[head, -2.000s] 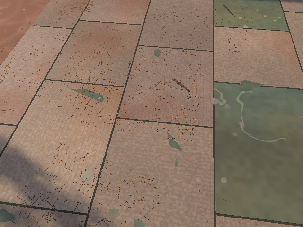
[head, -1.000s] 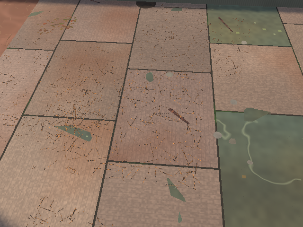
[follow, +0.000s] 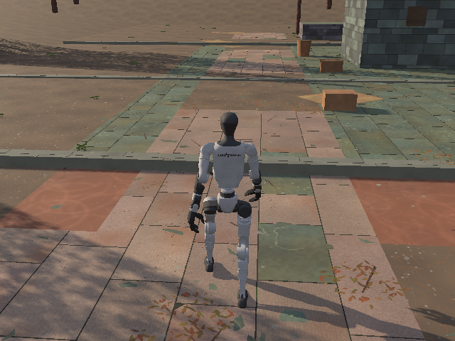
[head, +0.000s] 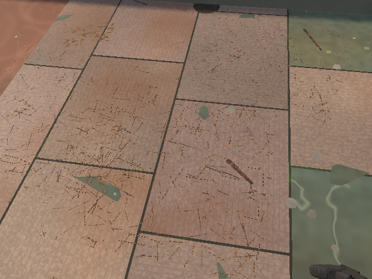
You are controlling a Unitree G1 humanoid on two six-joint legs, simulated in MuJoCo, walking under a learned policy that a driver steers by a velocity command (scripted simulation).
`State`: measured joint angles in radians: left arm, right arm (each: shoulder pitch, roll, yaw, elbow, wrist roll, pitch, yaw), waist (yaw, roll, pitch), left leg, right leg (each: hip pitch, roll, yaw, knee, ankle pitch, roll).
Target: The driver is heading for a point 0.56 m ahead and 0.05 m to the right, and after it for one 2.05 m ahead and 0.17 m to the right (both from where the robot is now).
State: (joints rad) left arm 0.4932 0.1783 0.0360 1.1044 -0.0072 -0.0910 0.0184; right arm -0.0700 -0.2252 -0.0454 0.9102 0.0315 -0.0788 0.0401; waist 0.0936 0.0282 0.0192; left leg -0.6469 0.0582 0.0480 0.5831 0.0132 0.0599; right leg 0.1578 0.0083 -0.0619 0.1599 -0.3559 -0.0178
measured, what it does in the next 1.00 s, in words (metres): walks ahead: left foot, then right foot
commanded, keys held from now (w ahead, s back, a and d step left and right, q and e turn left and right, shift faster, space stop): w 0.54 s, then no key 0.46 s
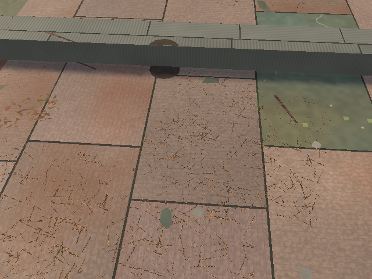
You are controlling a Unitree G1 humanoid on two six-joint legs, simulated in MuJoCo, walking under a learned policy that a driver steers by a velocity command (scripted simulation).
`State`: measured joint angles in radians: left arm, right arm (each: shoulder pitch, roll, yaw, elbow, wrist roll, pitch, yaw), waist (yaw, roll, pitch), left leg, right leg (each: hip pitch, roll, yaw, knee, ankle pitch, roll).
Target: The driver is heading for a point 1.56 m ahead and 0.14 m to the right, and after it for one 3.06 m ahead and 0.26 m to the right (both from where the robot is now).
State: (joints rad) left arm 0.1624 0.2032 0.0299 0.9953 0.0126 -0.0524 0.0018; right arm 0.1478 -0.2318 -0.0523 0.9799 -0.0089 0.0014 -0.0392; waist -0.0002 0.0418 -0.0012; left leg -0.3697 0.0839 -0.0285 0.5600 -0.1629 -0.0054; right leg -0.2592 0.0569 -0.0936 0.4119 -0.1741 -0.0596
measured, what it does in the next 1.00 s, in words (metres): stands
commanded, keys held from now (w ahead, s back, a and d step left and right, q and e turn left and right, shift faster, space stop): no key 1.00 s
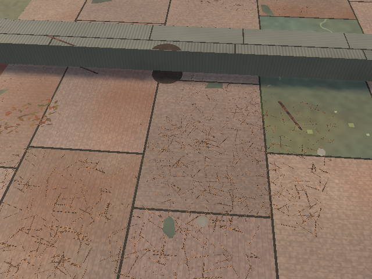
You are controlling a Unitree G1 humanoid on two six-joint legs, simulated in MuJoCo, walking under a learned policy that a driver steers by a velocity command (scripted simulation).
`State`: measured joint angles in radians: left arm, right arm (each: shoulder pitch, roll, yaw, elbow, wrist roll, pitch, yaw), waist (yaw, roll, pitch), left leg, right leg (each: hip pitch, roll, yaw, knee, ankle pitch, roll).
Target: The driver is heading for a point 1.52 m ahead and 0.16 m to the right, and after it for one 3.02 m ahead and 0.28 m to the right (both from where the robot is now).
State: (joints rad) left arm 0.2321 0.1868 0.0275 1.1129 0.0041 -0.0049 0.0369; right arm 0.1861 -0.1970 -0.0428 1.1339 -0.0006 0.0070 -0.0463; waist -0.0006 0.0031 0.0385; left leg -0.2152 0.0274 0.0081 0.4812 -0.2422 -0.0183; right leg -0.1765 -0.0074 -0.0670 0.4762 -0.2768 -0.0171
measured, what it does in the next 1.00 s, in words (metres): stands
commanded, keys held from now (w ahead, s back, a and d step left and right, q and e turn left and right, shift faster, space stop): no key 0.82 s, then w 0.18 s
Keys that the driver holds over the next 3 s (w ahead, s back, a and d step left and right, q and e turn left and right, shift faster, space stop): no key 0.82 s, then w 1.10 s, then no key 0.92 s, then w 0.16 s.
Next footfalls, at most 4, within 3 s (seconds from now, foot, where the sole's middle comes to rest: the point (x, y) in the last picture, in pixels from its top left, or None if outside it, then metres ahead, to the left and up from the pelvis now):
1.14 left None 0.11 0.15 -0.78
1.62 right None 0.50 -0.07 -0.78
2.12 left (152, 210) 0.79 0.17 -0.78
2.46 right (213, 222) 0.73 -0.07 -0.78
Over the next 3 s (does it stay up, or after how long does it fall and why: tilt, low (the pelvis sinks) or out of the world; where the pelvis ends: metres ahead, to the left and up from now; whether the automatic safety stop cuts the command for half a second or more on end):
stays up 0.74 0.06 -0.01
